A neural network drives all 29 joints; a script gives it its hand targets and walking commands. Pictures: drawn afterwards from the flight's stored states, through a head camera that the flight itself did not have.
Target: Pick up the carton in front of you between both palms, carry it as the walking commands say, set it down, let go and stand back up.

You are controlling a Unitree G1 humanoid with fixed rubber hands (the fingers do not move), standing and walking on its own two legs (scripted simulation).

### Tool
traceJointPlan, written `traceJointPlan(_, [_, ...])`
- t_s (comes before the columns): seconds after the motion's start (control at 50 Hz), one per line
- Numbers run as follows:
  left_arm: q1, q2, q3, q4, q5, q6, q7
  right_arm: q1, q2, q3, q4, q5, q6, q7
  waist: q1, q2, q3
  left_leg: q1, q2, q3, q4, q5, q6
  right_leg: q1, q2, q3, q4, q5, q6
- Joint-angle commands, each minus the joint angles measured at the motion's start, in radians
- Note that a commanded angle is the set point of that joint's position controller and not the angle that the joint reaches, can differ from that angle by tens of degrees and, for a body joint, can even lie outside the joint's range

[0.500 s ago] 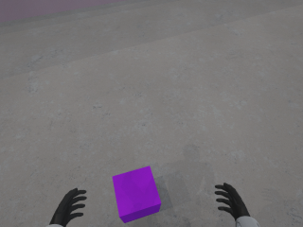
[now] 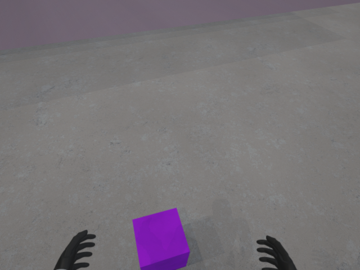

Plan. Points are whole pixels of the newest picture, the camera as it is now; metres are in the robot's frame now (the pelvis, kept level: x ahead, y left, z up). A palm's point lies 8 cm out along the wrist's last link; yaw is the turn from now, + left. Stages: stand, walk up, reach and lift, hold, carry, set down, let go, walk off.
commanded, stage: stand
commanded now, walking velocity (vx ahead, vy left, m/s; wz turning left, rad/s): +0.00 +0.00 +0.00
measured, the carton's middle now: (160, 244) +0.39 +0.06 -0.65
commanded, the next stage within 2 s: none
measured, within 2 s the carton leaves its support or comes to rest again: neither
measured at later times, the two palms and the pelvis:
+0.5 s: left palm out of the picture +0.07 +0.29 -0.13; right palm (269, 267) +0.17 -0.22 -0.12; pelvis +0.05 +0.01 -0.02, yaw +8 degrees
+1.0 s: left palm out of the picture +0.00 +0.28 -0.15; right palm out of the picture +0.14 -0.24 -0.13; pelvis +0.04 +0.01 -0.02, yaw +11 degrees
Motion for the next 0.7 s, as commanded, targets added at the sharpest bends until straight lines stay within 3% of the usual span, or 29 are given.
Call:
traceJointPlan(0.0, [0.103, 0.158, 0.058, 0.052, 0.031, -0.145, 0.036, 0.054, -0.224, -0.071, 0.03, -0.026, -0.076, -0.042, 0.036, -0.045, 0.103, -0.283, 0.03, -0.035, -0.125, -0.231, -0.057, -0.116, -0.059, -0.005, -0.075, -0.304, 0.003])
traceJointPlan(0.04, [0.097, 0.171, 0.062, 0.082, 0.019, -0.177, 0.04, 0.029, -0.158, -0.052, 0.04, -0.017, -0.11, -0.03, 0.045, 0.028, 0.02, -0.276, -0.002, -0.017, -0.09, -0.138, -0.049, -0.081, -0.079, 0.004, -0.066, -0.233, -0.008])
traceJointPlan(0.06, [0.095, 0.186, 0.066, 0.098, 0.014, -0.185, 0.04, 0.019, -0.144, -0.048, 0.042, -0.013, -0.121, -0.019, 0.048, 0.035, -0.034, -0.264, -0.02, 0.0, -0.063, -0.104, -0.041, -0.073, -0.099, 0.023, -0.073, -0.229, -0.016])
traceJointPlan(0.12, [0.046, 0.184, 0.059, 0.123, 0.01, -0.197, 0.041, 0.055, -0.119, -0.039, 0.061, -0.01, -0.141, -0.005, 0.013, -0.019, -0.061, -0.227, -0.019, -0.005, 0.015, 0.011, -0.012, -0.135, -0.135, 0.043, -0.086, -0.248, -0.033])
traceJointPlan(0.14, [0.046, 0.172, 0.055, 0.134, 0.007, -0.2, 0.042, 0.076, -0.126, -0.039, 0.071, -0.011, -0.143, -0.005, 0.007, 0.016, -0.066, -0.212, -0.003, -0.038, 0.019, 0.078, 0.001, -0.143, -0.117, 0.014, -0.042, -0.207, -0.025])
traceJointPlan(0.18, [0.097, 0.167, 0.056, 0.164, -0.004, -0.201, 0.042, 0.121, -0.156, -0.042, 0.097, -0.009, -0.14, -0.012, 0.022, 0.154, -0.115, -0.175, 0.031, -0.138, -0.002, 0.211, 0.035, -0.116, -0.05, -0.051, 0.071, -0.098, 0.001])
traceJointPlan(0.2, [0.128, 0.171, 0.056, 0.181, -0.009, -0.199, 0.042, 0.142, -0.168, -0.043, 0.107, -0.005, -0.134, -0.018, 0.028, 0.184, -0.135, -0.159, 0.043, -0.176, -0.009, 0.259, 0.05, -0.104, -0.031, -0.061, 0.095, -0.075, 0.007])
traceJointPlan(0.26, [0.158, 0.17, 0.049, 0.213, -0.016, -0.192, 0.045, 0.169, -0.179, -0.039, 0.123, 0.001, -0.118, -0.032, 0.026, 0.113, -0.129, -0.16, 0.041, -0.193, 0.026, 0.343, 0.07, -0.084, -0.031, -0.049, 0.08, -0.017, 0.012])
traceJointPlan(0.32, [0.163, 0.178, 0.044, 0.229, -0.023, -0.185, 0.053, 0.184, -0.169, -0.034, 0.135, 0.004, -0.117, -0.04, 0.02, 0.025, -0.132, -0.174, 0.008, -0.14, 0.108, 0.42, 0.063, -0.052, -0.071, -0.047, 0.089, 0.189, 0.013])
traceJointPlan(0.38, [0.183, 0.179, 0.041, 0.245, -0.029, -0.172, 0.06, 0.184, -0.157, -0.031, 0.14, 0.008, -0.114, -0.044, 0.026, -0.021, -0.133, -0.201, -0.01, -0.109, 0.159, 0.397, 0.06, -0.018, -0.093, -0.069, 0.115, 0.381, 0.004])
traceJointPlan(0.44, [0.188, 0.176, 0.04, 0.255, -0.028, -0.156, 0.067, 0.177, -0.15, -0.031, 0.141, 0.008, -0.105, -0.048, 0.028, -0.034, -0.114, -0.223, -0.02, -0.096, 0.184, 0.37, 0.061, -0.011, -0.099, -0.093, 0.127, 0.459, -0.009])
traceJointPlan(0.5, [0.19, 0.175, 0.041, 0.265, -0.025, -0.143, 0.07, 0.177, -0.149, -0.031, 0.146, 0.008, -0.094, -0.053, 0.026, -0.002, -0.1, -0.217, -0.021, -0.105, 0.186, 0.385, 0.065, -0.022, -0.089, -0.114, 0.134, 0.429, -0.014])
traceJointPlan(0.6, [0.19, 0.167, 0.043, 0.286, -0.021, -0.13, 0.07, 0.175, -0.157, -0.031, 0.161, 0.004, -0.08, -0.062, 0.023, 0.056, -0.085, -0.207, -0.012, -0.158, 0.156, 0.4, 0.076, -0.031, -0.063, -0.124, 0.119, 0.261, -0.014])
traceJointPlan(0.68, [0.191, 0.164, 0.043, 0.31, -0.019, -0.127, 0.068, 0.167, -0.155, -0.029, 0.171, 0.002, -0.074, -0.066, 0.027, 0.049, -0.072, -0.226, -0.02, -0.16, 0.154, 0.35, 0.073, -0.008, -0.071, -0.122, 0.087, 0.238, -0.021])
